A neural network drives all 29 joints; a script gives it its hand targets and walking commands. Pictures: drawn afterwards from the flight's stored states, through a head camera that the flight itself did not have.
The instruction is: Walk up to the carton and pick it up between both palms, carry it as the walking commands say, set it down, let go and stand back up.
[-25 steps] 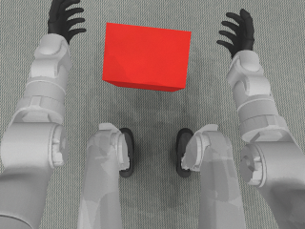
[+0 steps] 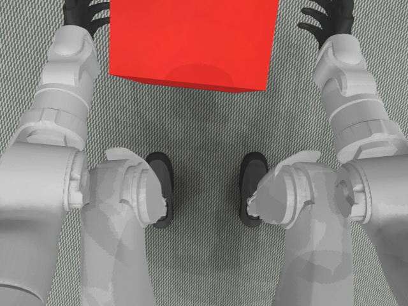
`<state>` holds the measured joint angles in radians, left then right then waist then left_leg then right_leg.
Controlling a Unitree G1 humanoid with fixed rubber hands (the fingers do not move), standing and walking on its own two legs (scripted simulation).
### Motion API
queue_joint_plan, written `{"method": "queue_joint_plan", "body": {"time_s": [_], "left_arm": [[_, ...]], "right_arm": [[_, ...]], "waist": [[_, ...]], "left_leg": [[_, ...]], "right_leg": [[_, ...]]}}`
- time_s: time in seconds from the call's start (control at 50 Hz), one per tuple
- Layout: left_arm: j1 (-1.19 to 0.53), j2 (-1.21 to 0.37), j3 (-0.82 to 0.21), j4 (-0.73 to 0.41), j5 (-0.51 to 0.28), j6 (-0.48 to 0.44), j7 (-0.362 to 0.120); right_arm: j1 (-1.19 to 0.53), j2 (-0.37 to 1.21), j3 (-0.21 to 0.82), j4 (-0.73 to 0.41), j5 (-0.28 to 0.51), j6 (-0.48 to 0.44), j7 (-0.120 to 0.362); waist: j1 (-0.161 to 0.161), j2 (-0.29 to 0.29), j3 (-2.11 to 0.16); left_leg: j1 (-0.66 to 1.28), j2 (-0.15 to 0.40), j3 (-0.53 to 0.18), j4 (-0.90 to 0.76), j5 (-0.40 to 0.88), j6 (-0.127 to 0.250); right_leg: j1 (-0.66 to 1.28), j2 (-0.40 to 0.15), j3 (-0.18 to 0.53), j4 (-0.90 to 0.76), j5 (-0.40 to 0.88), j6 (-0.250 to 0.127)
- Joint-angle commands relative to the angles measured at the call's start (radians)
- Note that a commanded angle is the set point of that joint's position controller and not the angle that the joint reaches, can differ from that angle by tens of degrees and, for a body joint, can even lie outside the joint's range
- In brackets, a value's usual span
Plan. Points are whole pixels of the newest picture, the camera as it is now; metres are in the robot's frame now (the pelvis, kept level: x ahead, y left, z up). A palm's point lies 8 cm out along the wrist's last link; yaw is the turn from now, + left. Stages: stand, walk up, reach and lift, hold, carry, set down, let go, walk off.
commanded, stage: reach and lift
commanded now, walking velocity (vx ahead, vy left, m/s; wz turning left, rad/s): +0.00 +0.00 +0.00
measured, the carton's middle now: (193, 45) +0.50 +0.05 -0.26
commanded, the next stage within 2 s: none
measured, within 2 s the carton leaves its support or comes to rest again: leaves its support in 1.58 s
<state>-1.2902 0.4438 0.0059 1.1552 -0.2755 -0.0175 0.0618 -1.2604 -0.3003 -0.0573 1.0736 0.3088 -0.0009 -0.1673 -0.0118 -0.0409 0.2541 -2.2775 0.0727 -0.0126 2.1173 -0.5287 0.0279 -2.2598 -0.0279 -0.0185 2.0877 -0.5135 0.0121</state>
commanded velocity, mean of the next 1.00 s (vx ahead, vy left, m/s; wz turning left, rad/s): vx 0.00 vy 0.00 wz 0.00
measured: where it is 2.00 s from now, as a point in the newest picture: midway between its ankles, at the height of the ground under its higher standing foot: (207, 201)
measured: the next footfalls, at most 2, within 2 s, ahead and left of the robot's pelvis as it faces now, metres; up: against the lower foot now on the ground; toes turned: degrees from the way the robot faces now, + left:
none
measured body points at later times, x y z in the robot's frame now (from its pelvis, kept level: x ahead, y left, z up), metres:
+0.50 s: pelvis -0.01 +0.00 -0.01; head +0.35 +0.03 +0.26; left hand +0.52 +0.22 -0.20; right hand +0.52 -0.16 -0.18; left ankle +0.12 +0.12 -0.35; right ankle +0.13 -0.12 -0.35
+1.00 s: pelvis -0.01 +0.00 +0.00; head +0.36 +0.04 +0.26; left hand +0.52 +0.21 -0.19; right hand +0.53 -0.12 -0.19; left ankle +0.12 +0.12 -0.35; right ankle +0.13 -0.12 -0.35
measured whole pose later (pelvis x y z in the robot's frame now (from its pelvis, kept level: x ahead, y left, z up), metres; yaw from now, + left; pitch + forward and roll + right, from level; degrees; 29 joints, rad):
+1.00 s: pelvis -0.01 +0.00 +0.00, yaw +1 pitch +39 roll -3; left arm -1.41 0.40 -0.13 1.22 -0.33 -0.05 0.10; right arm -1.39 -0.21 -0.07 1.22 0.28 -0.07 -0.21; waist -0.01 -0.04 0.28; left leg -2.29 0.05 -0.02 2.10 -0.50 0.02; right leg -2.26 -0.04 -0.02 2.08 -0.50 0.01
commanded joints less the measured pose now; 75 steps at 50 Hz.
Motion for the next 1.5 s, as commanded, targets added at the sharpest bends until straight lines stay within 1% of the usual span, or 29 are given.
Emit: {"method": "queue_joint_plan", "body": {"time_s": [0.0,0.04,0.1,0.16,0.22,0.32,0.44,0.56,0.78,0.96,1.06,1.1,1.16,1.18,1.22,1.26,1.32,1.36,1.42,1.48], "left_arm": [[-0.234,0.132,0.000,-0.094,-0.007,-0.028,0.007],[-0.241,0.134,-0.006,-0.105,-0.011,-0.030,0.012],[-0.233,0.112,-0.031,-0.084,-0.030,-0.026,0.009],[-0.244,0.111,-0.034,-0.079,-0.034,-0.022,0.003],[-0.256,0.118,-0.030,-0.068,-0.031,-0.020,0.002],[-0.272,0.116,-0.025,-0.042,-0.025,-0.022,0.006],[-0.288,0.096,-0.033,-0.024,-0.024,-0.026,0.013],[-0.302,0.070,-0.048,-0.026,-0.025,-0.033,0.021],[-0.335,-0.016,-0.120,-0.035,-0.056,-0.044,0.025],[-0.383,-0.098,-0.159,-0.027,-0.054,-0.047,0.030],[-0.434,-0.209,-0.199,-0.025,-0.066,-0.053,0.018],[-0.465,-0.276,-0.215,-0.027,-0.068,-0.052,0.007],[-0.540,-0.426,-0.243,-0.032,-0.065,-0.044,-0.024],[-0.575,-0.493,-0.256,-0.037,-0.060,-0.040,-0.039],[-0.629,-0.615,-0.264,-0.046,-0.041,-0.028,-0.069],[-0.649,-0.699,-0.255,-0.042,-0.011,-0.014,-0.091],[-0.642,-0.810,-0.229,-0.039,0.032,0.006,-0.120],[-0.642,-0.856,-0.212,-0.043,0.050,0.017,-0.136],[-0.647,-0.904,-0.198,-0.069,0.061,0.027,-0.153],[-0.659,-0.937,-0.204,-0.117,0.053,0.032,-0.163]], "right_arm": [[-0.125,-0.023,0.010,-0.048,0.034,-0.025,0.007],[-0.131,-0.030,0.012,-0.039,0.046,-0.028,0.010],[-0.133,-0.040,0.017,-0.018,0.057,-0.033,0.012],[-0.144,-0.055,0.006,-0.008,0.047,-0.035,0.011],[-0.153,-0.063,-0.006,0.004,0.035,-0.036,0.010],[-0.182,-0.060,-0.004,0.010,0.032,-0.039,0.010],[-0.211,-0.036,0.018,0.016,0.043,-0.044,0.008],[-0.224,-0.011,0.029,0.032,0.040,-0.051,-0.002],[-0.226,0.029,0.010,0.063,-0.001,-0.074,-0.024],[-0.251,0.065,-0.019,0.068,-0.044,-0.091,-0.029],[-0.308,0.166,0.018,0.058,-0.036,-0.101,-0.004],[-0.340,0.226,0.032,0.051,-0.036,-0.101,0.011],[-0.416,0.364,0.051,0.031,-0.047,-0.093,0.047],[-0.452,0.426,0.059,0.023,-0.053,-0.088,0.063],[-0.519,0.538,0.065,-0.002,-0.068,-0.073,0.096],[-0.565,0.611,0.061,-0.017,-0.083,-0.056,0.123],[-0.590,0.711,0.052,-0.028,-0.103,-0.030,0.160],[-0.607,0.758,0.045,-0.032,-0.114,-0.016,0.182],[-0.618,0.817,0.046,-0.050,-0.122,0.000,0.201],[-0.620,0.865,0.057,-0.076,-0.115,0.010,0.212]], "waist": [[0.054,0.110,-1.132],[0.057,0.123,-1.140],[0.040,0.141,-1.121],[0.026,0.138,-1.088],[0.021,0.130,-1.056],[0.027,0.115,-1.031],[0.036,0.102,-1.038],[0.034,0.097,-1.055],[-0.017,0.122,-1.050],[-0.049,0.141,-1.019],[-0.051,0.145,-1.015],[-0.053,0.143,-1.017],[-0.064,0.139,-1.022],[-0.070,0.138,-1.021],[-0.072,0.134,-1.029],[-0.066,0.136,-1.025],[-0.050,0.139,-1.025],[-0.037,0.126,-1.022],[-0.036,0.106,-1.052],[-0.035,0.101,-1.114]], "left_leg": [[0.658,-0.051,-0.004,-0.162,0.287,-0.040],[0.686,-0.050,-0.003,-0.155,0.301,-0.041],[0.689,-0.048,-0.009,-0.146,0.306,-0.043],[0.666,-0.049,-0.016,-0.147,0.285,-0.042],[0.641,-0.051,-0.021,-0.152,0.264,-0.041],[0.612,-0.053,-0.025,-0.162,0.240,-0.037],[0.597,-0.056,-0.023,-0.168,0.232,-0.033],[0.593,-0.062,-0.019,-0.169,0.236,-0.033],[0.601,-0.081,-0.029,-0.182,0.246,-0.039],[0.616,-0.101,-0.045,-0.201,0.234,-0.041],[0.631,-0.110,-0.050,-0.206,0.240,-0.035],[0.632,-0.116,-0.051,-0.205,0.241,-0.034],[0.629,-0.128,-0.051,-0.198,0.229,-0.031],[0.627,-0.132,-0.049,-0.194,0.223,-0.031],[0.616,-0.141,-0.039,-0.182,0.212,-0.028],[0.589,-0.150,-0.024,-0.175,0.177,-0.025],[0.575,-0.159,-0.006,-0.161,0.178,-0.023],[0.553,-0.164,0.001,-0.158,0.169,-0.018],[0.562,-0.167,0.011,-0.143,0.191,-0.015],[0.592,-0.169,0.022,-0.131,0.226,-0.018]], "right_leg": [[0.522,0.066,-0.025,-0.113,0.239,0.029],[0.504,0.067,-0.028,-0.108,0.240,0.029],[0.478,0.066,-0.032,-0.100,0.236,0.025],[0.461,0.064,-0.031,-0.103,0.218,0.023],[0.450,0.061,-0.030,-0.107,0.197,0.023],[0.445,0.060,-0.026,-0.113,0.175,0.023],[0.464,0.063,-0.020,-0.119,0.177,0.025],[0.487,0.071,-0.013,-0.124,0.192,0.024],[0.480,0.086,-0.011,-0.138,0.210,0.012],[0.456,0.095,-0.018,-0.151,0.196,0.002],[0.442,0.101,-0.026,-0.146,0.196,-0.002],[0.436,0.104,-0.029,-0.143,0.195,-0.002],[0.410,0.113,-0.038,-0.133,0.179,-0.002],[0.403,0.118,-0.040,-0.130,0.172,-0.002],[0.391,0.127,-0.048,-0.119,0.160,0.000],[0.385,0.133,-0.053,-0.116,0.137,0.002],[0.369,0.144,-0.066,-0.096,0.131,0.003],[0.366,0.148,-0.072,-0.085,0.125,0.004],[0.372,0.154,-0.082,-0.074,0.140,0.009],[0.392,0.159,-0.090,-0.066,0.169,0.012]]}}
